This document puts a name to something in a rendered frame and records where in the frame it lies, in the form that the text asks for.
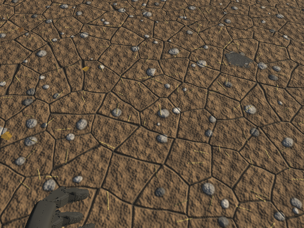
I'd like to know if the left robot hand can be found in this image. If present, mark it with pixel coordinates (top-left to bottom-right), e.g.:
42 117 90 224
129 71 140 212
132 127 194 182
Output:
23 186 95 228

